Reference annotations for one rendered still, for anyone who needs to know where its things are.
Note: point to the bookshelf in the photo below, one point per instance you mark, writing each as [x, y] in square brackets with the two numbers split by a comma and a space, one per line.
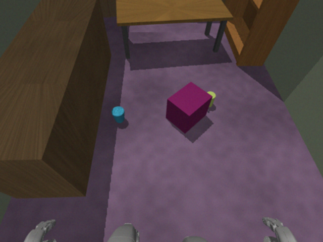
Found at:
[255, 28]

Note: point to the left robot hand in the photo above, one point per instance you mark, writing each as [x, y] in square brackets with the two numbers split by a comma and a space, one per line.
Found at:
[37, 234]

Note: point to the right robot hand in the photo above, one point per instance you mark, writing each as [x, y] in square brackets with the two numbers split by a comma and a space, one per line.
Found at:
[283, 234]

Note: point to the sofa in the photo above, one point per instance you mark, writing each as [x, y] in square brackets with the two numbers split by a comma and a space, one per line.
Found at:
[109, 9]

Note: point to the coffee table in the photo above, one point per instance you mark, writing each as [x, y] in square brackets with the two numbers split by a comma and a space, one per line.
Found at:
[149, 12]

